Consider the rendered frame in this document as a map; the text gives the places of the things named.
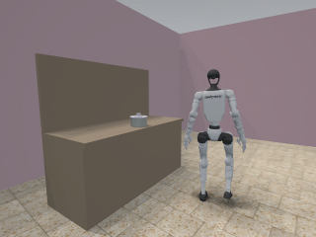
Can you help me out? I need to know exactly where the right robot upper arm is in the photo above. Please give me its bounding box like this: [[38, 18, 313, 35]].
[[224, 89, 239, 118]]

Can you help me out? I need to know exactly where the table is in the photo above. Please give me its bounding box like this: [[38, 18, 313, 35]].
[[35, 53, 184, 231]]

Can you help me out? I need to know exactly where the left robot hand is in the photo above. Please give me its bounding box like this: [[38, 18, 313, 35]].
[[184, 134, 193, 149]]

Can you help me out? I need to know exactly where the left robot thigh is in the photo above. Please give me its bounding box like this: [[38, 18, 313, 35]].
[[197, 131, 208, 169]]

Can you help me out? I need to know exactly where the robot left forearm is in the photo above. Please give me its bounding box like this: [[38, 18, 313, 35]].
[[186, 111, 195, 135]]

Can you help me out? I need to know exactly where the robot right forearm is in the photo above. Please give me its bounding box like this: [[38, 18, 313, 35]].
[[233, 110, 245, 136]]

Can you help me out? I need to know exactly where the left robot foot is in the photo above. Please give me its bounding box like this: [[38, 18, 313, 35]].
[[199, 191, 207, 201]]

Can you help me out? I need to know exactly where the lid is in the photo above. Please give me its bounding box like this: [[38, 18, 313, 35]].
[[130, 115, 147, 119]]

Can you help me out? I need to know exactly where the left robot upper arm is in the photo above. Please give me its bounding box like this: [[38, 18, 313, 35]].
[[190, 91, 203, 119]]

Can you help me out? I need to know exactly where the pot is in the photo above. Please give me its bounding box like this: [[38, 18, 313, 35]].
[[130, 118, 147, 127]]

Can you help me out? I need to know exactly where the right robot hand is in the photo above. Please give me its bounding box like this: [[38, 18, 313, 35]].
[[236, 135, 247, 152]]

